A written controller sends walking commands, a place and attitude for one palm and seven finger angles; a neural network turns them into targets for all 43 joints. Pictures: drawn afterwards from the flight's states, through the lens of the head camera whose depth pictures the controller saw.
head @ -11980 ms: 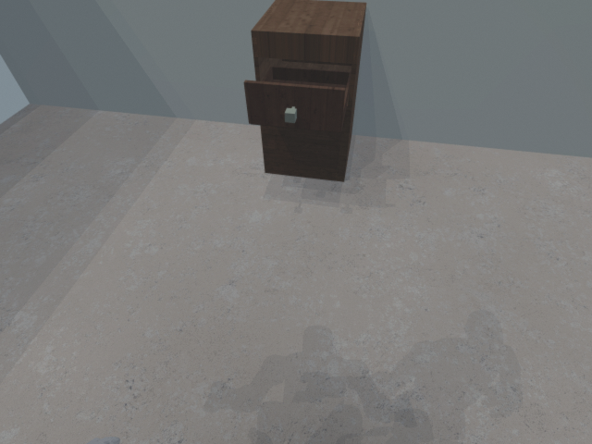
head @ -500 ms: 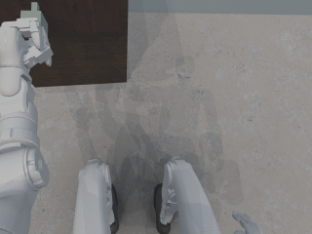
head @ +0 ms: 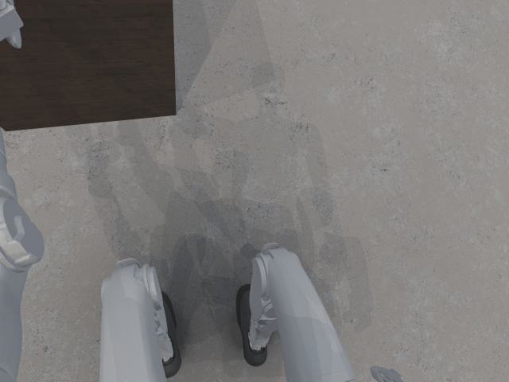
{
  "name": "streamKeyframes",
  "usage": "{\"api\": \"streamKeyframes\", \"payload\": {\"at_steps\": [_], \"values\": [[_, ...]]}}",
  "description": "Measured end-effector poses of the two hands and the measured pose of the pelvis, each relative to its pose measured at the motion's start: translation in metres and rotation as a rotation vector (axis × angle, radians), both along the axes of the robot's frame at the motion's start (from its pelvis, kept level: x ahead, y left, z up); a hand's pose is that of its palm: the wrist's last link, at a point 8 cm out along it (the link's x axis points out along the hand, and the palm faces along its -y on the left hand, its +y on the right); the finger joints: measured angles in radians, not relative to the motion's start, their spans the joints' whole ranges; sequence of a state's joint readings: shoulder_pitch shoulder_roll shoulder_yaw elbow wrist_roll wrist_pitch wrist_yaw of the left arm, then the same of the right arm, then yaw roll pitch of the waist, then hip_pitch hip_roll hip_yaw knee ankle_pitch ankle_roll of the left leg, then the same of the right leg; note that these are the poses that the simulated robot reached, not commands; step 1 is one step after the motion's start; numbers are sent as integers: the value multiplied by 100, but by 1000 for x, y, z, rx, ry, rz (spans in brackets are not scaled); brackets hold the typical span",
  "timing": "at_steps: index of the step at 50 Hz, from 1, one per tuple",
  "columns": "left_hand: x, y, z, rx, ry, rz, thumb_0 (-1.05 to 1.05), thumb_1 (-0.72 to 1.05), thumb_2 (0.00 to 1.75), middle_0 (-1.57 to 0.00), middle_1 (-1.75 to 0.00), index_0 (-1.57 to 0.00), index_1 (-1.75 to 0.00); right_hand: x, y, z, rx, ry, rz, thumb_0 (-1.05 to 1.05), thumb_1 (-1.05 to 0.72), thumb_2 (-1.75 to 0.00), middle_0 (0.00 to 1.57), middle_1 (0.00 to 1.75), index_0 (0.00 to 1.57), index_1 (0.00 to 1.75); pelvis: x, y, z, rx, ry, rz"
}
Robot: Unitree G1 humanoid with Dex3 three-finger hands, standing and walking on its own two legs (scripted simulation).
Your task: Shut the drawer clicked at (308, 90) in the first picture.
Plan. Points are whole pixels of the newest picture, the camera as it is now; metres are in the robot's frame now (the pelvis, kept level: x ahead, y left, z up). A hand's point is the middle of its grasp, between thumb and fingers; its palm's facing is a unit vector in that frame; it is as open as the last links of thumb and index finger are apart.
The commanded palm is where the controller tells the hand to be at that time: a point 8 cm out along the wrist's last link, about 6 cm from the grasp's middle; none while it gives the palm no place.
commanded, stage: push the drawer shut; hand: left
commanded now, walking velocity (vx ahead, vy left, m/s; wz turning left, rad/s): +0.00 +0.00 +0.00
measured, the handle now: out of the picture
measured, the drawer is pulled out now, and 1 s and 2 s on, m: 0.00 0.00 0.00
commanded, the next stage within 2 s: pull the fist back off the drawer in 0.34 s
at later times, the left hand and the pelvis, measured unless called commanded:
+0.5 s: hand out of the picture +0.58 +0.26 +0.03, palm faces +0.12 -0.99 -0.07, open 2.9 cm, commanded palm +0.63 +0.24 +0.04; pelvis -0.02 +0.00 -0.01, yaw +0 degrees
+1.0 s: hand (7, 8) +0.58 +0.25 +0.04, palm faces +0.13 -0.99 -0.04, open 3.0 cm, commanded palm +0.56 +0.24 +0.04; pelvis -0.01 +0.00 +0.01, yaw -1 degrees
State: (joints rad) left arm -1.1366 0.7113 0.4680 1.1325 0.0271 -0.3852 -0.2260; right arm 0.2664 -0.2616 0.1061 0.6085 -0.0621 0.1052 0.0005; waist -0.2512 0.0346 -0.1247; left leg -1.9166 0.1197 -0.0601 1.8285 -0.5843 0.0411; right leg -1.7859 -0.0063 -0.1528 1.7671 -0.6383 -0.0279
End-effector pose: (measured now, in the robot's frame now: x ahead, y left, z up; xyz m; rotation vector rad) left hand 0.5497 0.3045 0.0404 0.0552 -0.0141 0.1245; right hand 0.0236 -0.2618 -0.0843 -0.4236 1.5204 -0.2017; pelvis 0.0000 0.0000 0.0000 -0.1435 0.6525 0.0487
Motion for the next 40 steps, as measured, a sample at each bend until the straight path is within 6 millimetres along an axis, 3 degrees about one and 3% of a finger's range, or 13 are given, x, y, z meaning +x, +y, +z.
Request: {"api": "streamKeyframes", "payload": {"at_steps": [15, 27, 40], "values": [[6, 11, -3, 3, 0, -16, -6, 60, 91, -147, -160, -140, -160, -17, 4, 0, -29, 19, 9, 0, -90, -90, 21, 30, 21, 30, -11, 1, -11, -18, -1, 7], [6, 11, -2, 17, 18, -7, -7, 58, 94, -148, -160, -140, -160, -29, 5, 5, -47, -5, 17, 0, -90, -90, 21, 30, 21, 30, -22, 3, -10, -20, -5, 5], [5, 10, -2, 19, 16, -2, -6, 61, 90, -144, -160, -140, -160, -40, 8, 9, -31, 32, -2, 0, -90, -90, 21, 30, 21, 30, -20, 4, -7, -24, -6, 2]]}}
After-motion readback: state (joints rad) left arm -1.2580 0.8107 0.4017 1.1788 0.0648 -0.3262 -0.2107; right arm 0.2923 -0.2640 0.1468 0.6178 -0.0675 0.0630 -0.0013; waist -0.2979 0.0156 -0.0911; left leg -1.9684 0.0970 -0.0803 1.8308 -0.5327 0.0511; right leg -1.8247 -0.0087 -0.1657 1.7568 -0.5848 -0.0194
